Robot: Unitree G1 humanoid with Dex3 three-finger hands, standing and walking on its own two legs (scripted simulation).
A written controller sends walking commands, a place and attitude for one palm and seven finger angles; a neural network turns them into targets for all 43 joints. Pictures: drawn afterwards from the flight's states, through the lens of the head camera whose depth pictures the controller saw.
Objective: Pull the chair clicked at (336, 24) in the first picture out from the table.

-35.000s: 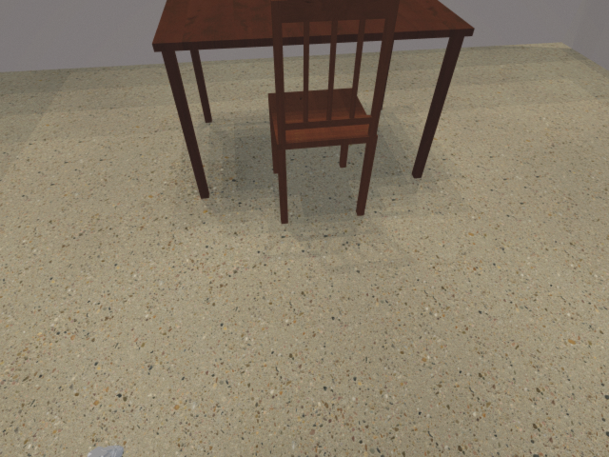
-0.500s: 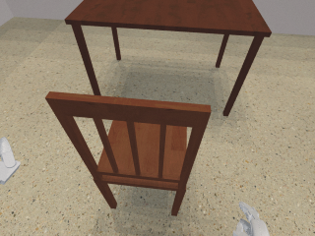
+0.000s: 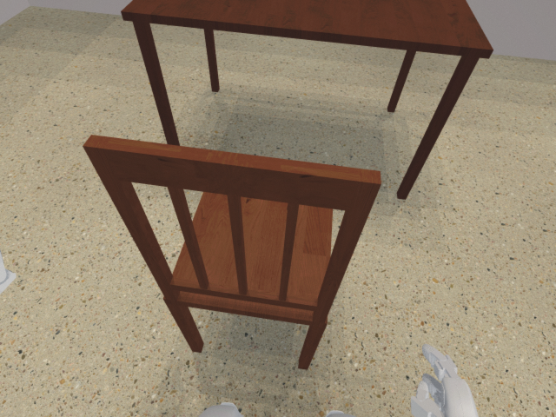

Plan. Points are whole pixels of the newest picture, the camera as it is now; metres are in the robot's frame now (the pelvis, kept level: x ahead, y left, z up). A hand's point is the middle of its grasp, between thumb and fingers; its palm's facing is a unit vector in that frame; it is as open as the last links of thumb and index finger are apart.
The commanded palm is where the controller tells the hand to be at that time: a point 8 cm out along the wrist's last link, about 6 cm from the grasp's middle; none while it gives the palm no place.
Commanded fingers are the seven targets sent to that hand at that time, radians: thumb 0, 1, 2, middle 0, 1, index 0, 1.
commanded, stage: step back with the hand held close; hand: left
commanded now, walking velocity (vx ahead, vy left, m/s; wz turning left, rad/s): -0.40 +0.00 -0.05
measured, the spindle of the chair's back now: (239, 251) +0.39 +0.09 -0.06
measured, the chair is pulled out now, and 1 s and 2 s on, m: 0.60 0.60 0.60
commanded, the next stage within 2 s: stop stepping back and stand still in 0.68 s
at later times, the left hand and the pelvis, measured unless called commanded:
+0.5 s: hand (5, 323) +0.17 +0.25 +0.19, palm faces +0.40 -0.77 -0.49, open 7.4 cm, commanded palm +0.10 +0.28 +0.20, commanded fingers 0.00 0.90 0.90 -0.20 -0.30 -0.20 -0.30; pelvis -0.05 -0.01 +0.01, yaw -3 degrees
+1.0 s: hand out of the picture +0.05 +0.23 +0.18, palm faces +0.32 -0.82 -0.48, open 7.4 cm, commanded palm +0.01 +0.27 +0.20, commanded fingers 0.00 0.90 0.90 -0.20 -0.30 -0.20 -0.30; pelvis -0.16 -0.02 +0.02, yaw -6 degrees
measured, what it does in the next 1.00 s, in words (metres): walks backwards: right foot, then left foot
